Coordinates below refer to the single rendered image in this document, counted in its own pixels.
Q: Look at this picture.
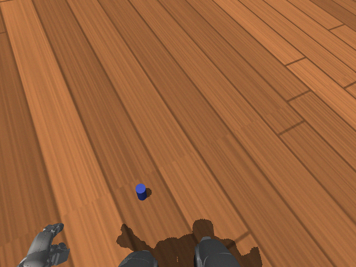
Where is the left robot arm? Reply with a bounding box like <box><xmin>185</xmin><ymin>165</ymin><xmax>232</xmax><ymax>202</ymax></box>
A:
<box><xmin>17</xmin><ymin>251</ymin><xmax>51</xmax><ymax>267</ymax></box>

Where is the can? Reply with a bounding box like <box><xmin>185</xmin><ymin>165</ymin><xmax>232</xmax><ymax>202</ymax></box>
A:
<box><xmin>136</xmin><ymin>184</ymin><xmax>147</xmax><ymax>200</ymax></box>

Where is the left robot hand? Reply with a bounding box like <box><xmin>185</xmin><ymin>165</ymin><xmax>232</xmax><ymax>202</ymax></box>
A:
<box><xmin>27</xmin><ymin>223</ymin><xmax>70</xmax><ymax>266</ymax></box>

